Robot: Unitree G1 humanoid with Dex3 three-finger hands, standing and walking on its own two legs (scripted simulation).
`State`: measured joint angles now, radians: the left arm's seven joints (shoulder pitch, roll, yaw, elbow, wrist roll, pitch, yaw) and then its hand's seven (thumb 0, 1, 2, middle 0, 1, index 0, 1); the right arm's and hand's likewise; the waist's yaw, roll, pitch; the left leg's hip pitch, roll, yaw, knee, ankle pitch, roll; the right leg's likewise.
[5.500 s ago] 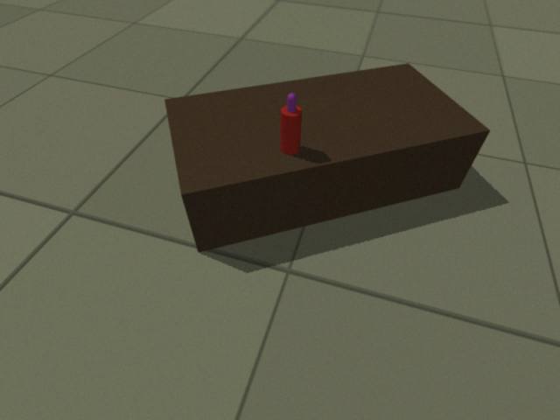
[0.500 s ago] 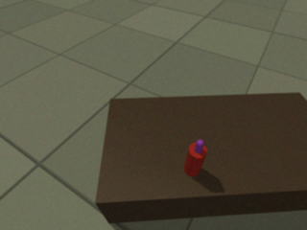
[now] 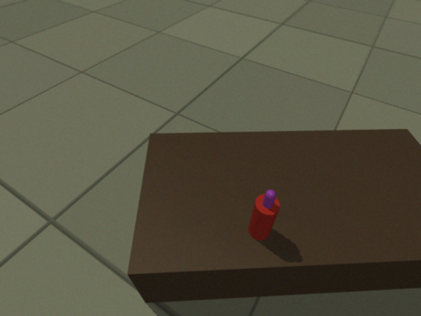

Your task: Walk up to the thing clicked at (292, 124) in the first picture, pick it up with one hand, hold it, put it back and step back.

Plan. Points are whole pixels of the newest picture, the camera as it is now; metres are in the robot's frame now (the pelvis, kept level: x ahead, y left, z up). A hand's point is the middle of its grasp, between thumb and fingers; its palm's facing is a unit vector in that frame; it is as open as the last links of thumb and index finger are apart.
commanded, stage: stand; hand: right
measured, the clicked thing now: (264, 213) +0.50 -0.18 -0.30
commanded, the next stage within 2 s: go down in 1.78 s
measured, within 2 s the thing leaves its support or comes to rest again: neither
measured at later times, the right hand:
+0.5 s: hand out of the picture +0.06 -0.25 -0.16, palm faces -0.01 +0.94 -0.34, open 7.4 cm
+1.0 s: hand out of the picture +0.08 -0.26 -0.15, palm faces -0.02 +0.94 -0.34, open 7.4 cm
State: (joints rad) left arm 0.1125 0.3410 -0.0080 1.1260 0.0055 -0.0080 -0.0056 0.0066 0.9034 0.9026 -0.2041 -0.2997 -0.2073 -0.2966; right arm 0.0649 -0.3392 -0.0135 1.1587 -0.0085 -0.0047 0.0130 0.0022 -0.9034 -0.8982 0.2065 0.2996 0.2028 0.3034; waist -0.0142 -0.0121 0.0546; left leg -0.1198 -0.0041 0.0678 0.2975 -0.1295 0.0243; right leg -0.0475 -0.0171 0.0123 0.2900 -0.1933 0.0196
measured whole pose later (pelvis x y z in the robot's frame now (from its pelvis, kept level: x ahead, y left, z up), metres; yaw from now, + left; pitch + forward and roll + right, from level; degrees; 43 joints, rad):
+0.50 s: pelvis +0.00 +0.00 +0.00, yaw +0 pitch -3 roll +0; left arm 0.13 0.35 0.00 1.12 0.01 -0.01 -0.01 0.01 0.90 0.90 -0.20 -0.30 -0.21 -0.30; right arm 0.10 -0.34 -0.01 1.16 -0.01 -0.01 0.01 0.00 -0.90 -0.90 0.21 0.30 0.20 0.30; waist -0.02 -0.01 0.05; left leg -0.14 0.00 0.06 0.30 -0.13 0.02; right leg -0.06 -0.02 0.00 0.30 -0.20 0.02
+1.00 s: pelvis +0.00 +0.00 +0.00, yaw +1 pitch -2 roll +0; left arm 0.13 0.35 -0.01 1.12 0.01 -0.01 -0.01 0.01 0.90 0.90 -0.20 -0.30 -0.21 -0.30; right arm 0.09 -0.35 0.00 1.15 -0.01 -0.01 0.01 0.00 -0.90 -0.90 0.21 0.30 0.20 0.30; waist -0.01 -0.01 0.05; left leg -0.13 -0.01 0.06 0.30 -0.13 0.02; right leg -0.06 -0.02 0.00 0.30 -0.20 0.02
